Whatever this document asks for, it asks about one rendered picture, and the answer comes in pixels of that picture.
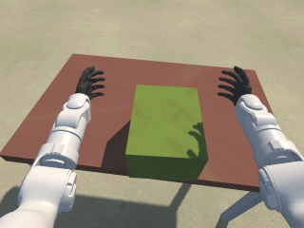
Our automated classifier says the left robot upper arm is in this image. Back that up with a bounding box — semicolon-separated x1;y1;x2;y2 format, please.
0;165;77;228

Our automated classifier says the left robot hand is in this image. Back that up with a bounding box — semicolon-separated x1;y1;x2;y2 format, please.
75;66;105;100

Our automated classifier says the table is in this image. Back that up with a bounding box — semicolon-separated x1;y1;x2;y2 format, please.
0;53;274;222

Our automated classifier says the left robot forearm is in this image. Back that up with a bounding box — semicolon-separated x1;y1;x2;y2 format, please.
17;93;91;206

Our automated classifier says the carton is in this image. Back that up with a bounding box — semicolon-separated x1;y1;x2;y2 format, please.
125;85;209;181

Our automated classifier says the right robot forearm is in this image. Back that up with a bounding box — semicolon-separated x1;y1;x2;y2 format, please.
235;94;304;169

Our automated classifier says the right robot upper arm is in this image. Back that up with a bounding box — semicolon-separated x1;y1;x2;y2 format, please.
257;161;304;228

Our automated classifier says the right robot hand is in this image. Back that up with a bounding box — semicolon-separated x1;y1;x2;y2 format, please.
218;66;252;106

